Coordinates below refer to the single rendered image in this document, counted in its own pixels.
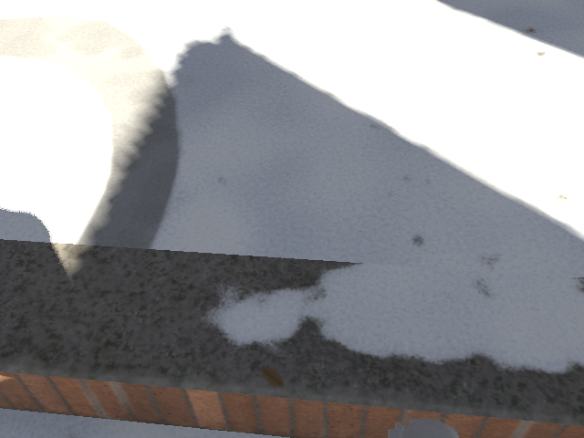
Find robot right thigh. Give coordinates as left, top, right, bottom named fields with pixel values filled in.
left=388, top=419, right=458, bottom=438

